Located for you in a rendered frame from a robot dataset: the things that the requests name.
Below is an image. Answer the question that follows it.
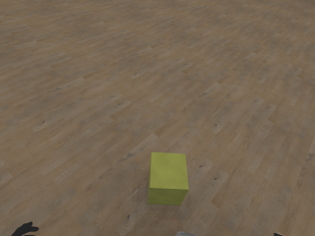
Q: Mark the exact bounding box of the left robot hand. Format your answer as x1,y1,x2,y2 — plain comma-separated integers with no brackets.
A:
11,221,39,236

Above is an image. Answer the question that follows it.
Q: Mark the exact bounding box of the carton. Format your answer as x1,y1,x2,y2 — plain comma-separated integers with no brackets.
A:
148,152,189,206

